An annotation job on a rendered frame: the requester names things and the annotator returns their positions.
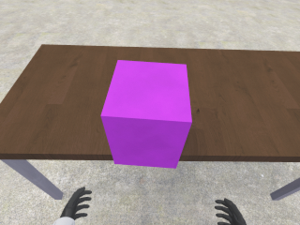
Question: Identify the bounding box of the carton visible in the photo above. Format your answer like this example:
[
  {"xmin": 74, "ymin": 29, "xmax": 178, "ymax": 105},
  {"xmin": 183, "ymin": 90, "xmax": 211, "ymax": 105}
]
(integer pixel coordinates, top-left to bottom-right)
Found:
[{"xmin": 100, "ymin": 60, "xmax": 192, "ymax": 169}]

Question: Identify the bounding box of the right robot hand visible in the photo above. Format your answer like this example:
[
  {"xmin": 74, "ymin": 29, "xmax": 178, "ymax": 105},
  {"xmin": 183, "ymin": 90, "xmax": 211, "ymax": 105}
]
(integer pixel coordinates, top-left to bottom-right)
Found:
[{"xmin": 215, "ymin": 198, "xmax": 247, "ymax": 225}]

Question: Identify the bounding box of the left robot hand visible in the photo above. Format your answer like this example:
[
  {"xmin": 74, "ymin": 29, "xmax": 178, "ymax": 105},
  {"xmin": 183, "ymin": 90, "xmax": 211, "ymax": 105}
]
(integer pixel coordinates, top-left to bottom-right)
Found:
[{"xmin": 60, "ymin": 187, "xmax": 92, "ymax": 220}]

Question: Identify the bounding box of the table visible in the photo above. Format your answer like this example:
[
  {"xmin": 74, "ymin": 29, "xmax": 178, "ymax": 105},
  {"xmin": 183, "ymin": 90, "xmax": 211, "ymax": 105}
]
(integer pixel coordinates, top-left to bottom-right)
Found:
[{"xmin": 0, "ymin": 44, "xmax": 300, "ymax": 201}]

